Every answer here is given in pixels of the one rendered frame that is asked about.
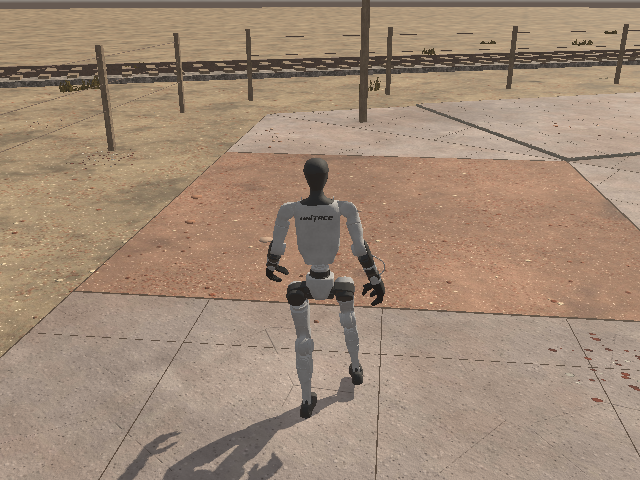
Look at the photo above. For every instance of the left robot upper arm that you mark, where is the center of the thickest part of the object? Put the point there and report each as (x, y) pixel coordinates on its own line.
(281, 227)

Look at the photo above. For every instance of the left robot foot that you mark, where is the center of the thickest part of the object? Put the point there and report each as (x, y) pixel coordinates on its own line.
(306, 410)

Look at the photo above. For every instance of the robot left hand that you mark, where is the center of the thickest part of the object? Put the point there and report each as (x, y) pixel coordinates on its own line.
(273, 277)

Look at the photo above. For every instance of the humanoid robot torso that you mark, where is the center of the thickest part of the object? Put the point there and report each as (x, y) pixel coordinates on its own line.
(318, 240)

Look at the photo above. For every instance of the left robot forearm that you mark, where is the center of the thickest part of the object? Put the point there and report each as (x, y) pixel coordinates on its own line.
(272, 260)

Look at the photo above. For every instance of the right robot upper arm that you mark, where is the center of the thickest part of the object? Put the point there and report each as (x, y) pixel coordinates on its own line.
(349, 210)

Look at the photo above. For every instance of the robot right hand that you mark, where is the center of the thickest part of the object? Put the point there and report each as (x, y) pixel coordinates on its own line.
(379, 290)

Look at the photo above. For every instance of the right robot forearm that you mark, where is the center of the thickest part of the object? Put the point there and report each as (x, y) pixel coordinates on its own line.
(369, 266)

